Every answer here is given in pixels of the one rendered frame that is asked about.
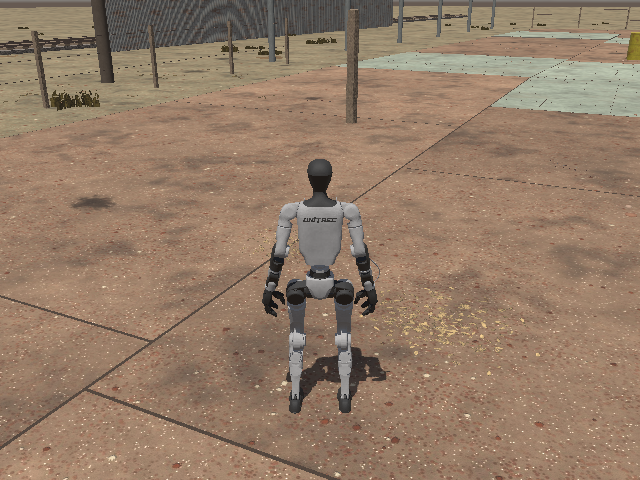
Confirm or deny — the robot head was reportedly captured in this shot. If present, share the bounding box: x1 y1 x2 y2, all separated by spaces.
303 159 337 207

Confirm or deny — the humanoid robot torso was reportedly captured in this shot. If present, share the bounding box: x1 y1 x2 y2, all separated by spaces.
296 197 344 300

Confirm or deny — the left robot hand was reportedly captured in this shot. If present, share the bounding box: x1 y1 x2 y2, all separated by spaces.
262 289 285 317

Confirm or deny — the right robot hand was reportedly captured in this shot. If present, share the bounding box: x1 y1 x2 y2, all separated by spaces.
354 288 378 316

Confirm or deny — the right robot upper arm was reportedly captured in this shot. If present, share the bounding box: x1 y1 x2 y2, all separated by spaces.
341 202 366 258

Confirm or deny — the robot left forearm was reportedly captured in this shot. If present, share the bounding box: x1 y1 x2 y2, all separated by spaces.
265 243 284 292

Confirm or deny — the robot right forearm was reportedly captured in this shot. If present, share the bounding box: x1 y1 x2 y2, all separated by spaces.
356 243 375 291

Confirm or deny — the left robot upper arm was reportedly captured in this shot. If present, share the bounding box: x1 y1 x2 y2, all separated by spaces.
274 202 299 258

